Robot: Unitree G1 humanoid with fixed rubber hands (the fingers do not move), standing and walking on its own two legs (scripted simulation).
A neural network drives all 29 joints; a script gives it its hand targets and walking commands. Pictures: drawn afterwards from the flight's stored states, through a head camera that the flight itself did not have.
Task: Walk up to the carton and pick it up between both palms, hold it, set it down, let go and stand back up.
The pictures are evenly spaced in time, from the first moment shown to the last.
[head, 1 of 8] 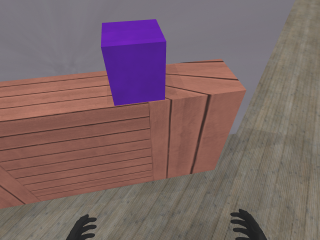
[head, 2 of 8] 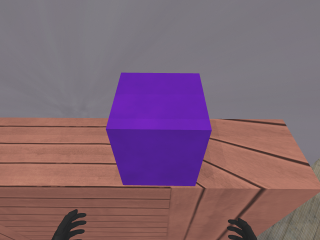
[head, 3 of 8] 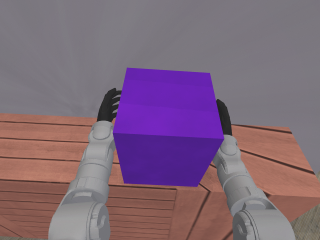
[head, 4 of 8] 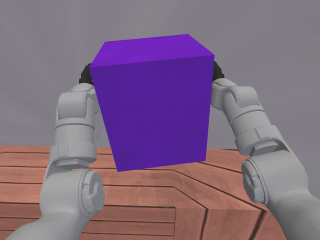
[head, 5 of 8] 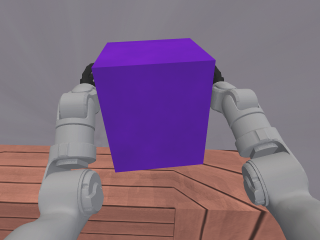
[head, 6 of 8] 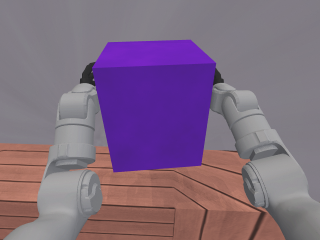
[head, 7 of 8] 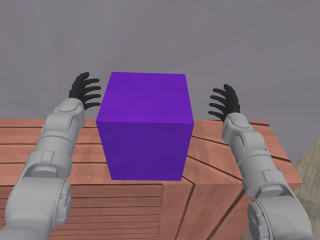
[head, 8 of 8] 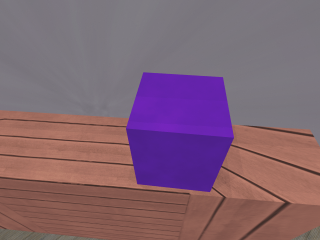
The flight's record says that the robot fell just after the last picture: no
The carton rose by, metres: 0.21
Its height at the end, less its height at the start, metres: +0.00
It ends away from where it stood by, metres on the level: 0.01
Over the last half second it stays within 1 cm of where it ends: yes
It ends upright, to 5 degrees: yes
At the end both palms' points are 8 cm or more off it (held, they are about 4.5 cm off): yes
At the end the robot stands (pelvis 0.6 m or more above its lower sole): yes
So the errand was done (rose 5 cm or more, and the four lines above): yes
